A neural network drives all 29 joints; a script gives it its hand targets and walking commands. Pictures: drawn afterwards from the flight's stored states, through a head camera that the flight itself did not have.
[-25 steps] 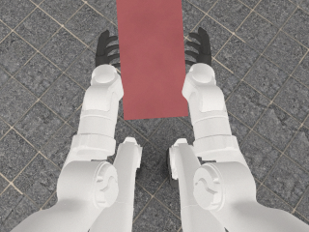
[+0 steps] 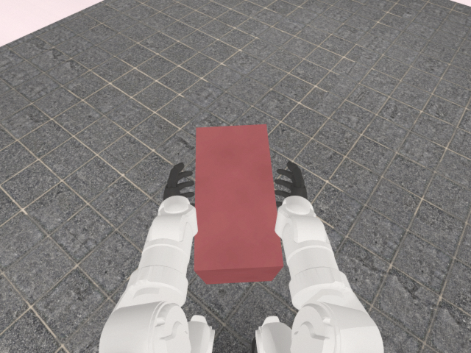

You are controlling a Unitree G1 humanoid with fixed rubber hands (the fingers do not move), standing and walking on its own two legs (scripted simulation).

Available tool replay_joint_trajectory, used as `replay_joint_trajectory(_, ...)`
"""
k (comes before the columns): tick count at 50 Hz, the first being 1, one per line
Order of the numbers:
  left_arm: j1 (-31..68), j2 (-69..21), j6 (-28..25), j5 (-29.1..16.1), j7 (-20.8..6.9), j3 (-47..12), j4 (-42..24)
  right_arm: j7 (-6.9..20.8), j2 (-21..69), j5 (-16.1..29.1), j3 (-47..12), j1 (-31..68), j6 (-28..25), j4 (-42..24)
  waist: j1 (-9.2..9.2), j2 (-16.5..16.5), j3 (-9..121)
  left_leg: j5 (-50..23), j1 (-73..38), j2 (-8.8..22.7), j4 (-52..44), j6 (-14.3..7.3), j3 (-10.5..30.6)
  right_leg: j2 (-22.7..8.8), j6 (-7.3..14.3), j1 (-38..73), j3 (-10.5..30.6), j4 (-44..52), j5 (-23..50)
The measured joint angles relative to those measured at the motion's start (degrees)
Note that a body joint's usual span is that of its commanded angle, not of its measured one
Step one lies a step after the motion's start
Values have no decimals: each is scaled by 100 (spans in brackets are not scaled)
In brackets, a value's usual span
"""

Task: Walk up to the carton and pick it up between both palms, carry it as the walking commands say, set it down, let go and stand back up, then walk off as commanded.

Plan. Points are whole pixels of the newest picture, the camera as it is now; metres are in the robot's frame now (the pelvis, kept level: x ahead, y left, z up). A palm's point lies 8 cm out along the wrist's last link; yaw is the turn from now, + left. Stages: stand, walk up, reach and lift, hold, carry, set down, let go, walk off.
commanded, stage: reach and lift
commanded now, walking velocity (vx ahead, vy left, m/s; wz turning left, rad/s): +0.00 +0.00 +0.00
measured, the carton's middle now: (235, 207) +0.42 +0.01 -0.07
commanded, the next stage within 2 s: hold in 1.98 s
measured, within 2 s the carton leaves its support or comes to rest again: neither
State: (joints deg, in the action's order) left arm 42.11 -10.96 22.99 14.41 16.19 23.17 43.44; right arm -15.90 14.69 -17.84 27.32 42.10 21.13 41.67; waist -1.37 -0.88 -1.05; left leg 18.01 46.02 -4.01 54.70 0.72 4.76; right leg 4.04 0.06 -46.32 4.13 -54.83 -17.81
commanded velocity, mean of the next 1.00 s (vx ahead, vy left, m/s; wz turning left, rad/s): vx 0.00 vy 0.00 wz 0.00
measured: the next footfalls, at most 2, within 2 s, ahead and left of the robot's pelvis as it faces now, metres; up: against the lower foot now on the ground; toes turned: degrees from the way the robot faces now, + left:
none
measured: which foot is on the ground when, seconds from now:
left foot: down 0.00-1.00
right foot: down 0.00-1.00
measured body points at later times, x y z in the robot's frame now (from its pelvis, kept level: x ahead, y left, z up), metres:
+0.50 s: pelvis +0.04 +0.00 +0.05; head +0.05 +0.00 +0.50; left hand +0.39 +0.12 +0.07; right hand +0.40 -0.10 +0.07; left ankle +0.09 +0.12 -0.67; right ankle +0.10 -0.11 -0.67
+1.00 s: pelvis +0.03 +0.00 +0.05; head -0.04 +0.01 +0.50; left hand +0.36 +0.11 +0.11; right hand +0.36 -0.11 +0.12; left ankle +0.09 +0.12 -0.67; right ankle +0.10 -0.11 -0.67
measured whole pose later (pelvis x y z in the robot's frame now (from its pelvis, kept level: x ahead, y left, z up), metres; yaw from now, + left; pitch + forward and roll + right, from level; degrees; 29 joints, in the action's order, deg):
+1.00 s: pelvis +0.03 +0.00 +0.05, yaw +0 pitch -9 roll +0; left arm 32.2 -14.1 38.0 18.4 15.5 21.8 39.4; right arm -15.1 15.1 -19.0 22.7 33.7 36.9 40.0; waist -0.1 -0.5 1.5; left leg 14.4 11.1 -2.7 34.5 0.1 5.2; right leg 3.6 0.6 -11.3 5.0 -34.3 -13.9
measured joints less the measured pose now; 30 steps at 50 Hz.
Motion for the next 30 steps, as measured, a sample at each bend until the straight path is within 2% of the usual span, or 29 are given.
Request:
replay_joint_trajectory(8,-427,-247,-73,444,-139,190,-57,237,98,-289,69,-471,-70,-17,63,47,153,-130,-1081,51,-860,-50,4,-20,17,1086,54,882,146)
replay_joint_trajectory(14,-889,-423,-110,314,-13,-16,-409,397,41,-188,-257,-874,-28,-272,43,95,114,-264,-1530,74,-1343,-66,-1,-38,11,1533,90,1368,283)
replay_joint_trajectory(19,-1208,-298,-3,79,-110,-369,-671,539,-50,41,-654,-1151,120,-497,55,110,90,-360,-1857,97,-1656,-64,29,-44,12,1876,81,1706,389)
replay_joint_trajectory(24,-1306,-261,258,40,-86,-476,-787,547,-83,151,-827,-1241,393,-575,59,103,178,-392,-2219,102,-1857,-71,70,-58,17,2260,53,1935,423)
replay_joint_trajectory(30,-1327,-255,699,80,-52,-510,-732,331,-56,112,-848,-1166,884,-511,116,84,257,-353,-2740,90,-1981,-89,106,-82,23,2803,25,2082,379)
